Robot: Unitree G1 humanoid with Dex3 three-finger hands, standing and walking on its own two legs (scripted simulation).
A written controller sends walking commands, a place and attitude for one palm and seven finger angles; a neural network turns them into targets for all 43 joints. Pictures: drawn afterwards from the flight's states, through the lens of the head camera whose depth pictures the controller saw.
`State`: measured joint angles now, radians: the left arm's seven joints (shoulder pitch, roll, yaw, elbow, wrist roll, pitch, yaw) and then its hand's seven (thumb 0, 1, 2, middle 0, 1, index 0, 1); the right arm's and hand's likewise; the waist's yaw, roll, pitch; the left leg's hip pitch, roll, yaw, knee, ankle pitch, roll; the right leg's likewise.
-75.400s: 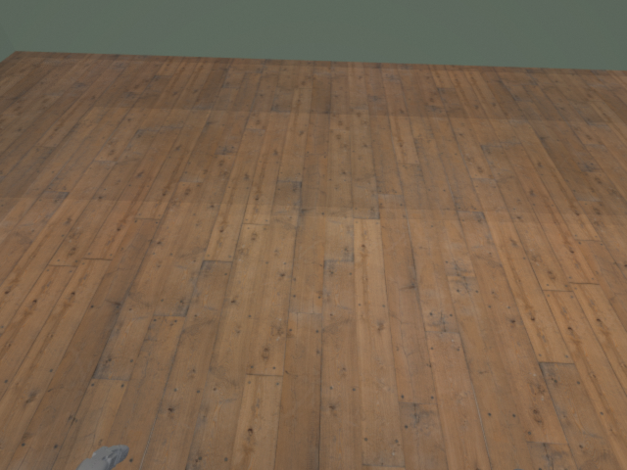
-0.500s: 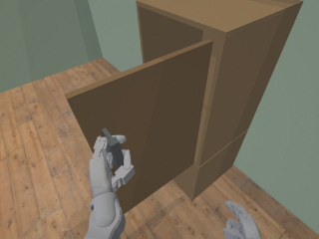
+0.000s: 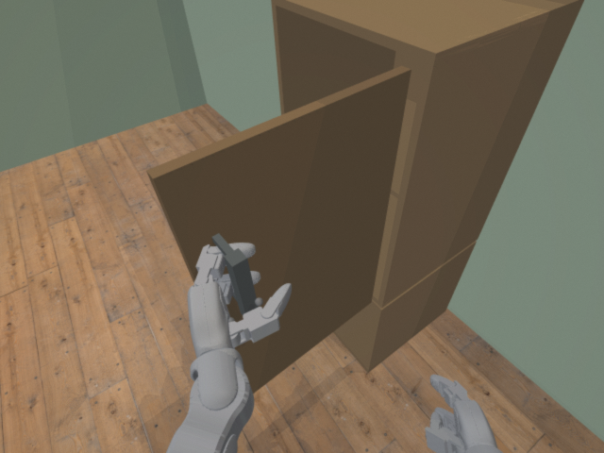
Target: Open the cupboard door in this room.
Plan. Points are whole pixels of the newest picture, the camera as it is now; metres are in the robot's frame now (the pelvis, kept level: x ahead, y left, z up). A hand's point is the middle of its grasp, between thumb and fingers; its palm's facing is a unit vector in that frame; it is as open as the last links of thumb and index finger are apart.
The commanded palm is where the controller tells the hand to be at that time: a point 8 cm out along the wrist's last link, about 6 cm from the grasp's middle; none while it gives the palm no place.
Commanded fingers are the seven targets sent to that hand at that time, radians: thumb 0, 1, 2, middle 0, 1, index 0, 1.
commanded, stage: open thumb and fingers to let go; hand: left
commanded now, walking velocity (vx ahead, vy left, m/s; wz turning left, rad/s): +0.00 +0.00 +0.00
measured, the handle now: (235, 278) +0.31 +0.12 +0.10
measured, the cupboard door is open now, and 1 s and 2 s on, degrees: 92 94 93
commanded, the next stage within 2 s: slide the hand sideways off the handle in 0.48 s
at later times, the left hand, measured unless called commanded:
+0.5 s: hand (254, 296) +0.28 +0.08 +0.10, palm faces +0.26 -0.97 -0.01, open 14.9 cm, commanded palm +0.23 +0.12 +0.10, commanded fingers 0.00 -0.50 0.30 -0.15 -0.30 -0.15 -0.30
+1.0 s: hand (247, 331) +0.23 +0.08 +0.10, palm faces -0.12 -0.99 +0.02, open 16.2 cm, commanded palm +0.20 +0.15 +0.10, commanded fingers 0.00 -0.50 0.30 -0.15 -0.30 -0.15 -0.30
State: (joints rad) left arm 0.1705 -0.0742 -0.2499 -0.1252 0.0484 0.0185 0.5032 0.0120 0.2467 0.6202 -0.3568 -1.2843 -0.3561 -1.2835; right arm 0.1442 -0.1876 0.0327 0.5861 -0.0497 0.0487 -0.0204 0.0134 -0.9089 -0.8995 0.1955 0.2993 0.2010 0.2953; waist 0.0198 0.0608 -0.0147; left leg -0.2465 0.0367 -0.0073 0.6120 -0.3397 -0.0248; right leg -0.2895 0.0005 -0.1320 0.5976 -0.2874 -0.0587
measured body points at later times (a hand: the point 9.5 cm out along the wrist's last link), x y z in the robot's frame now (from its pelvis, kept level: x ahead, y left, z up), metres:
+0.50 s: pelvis -0.01 +0.03 +0.00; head -0.02 +0.02 +0.45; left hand +0.26 +0.13 +0.11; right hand +0.18 -0.17 -0.09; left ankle -0.01 +0.14 -0.73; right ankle +0.03 -0.08 -0.73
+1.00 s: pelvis +0.00 +0.03 +0.00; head -0.01 +0.02 +0.45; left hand +0.23 +0.14 +0.10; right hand +0.18 -0.17 -0.08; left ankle -0.01 +0.14 -0.73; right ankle +0.03 -0.08 -0.73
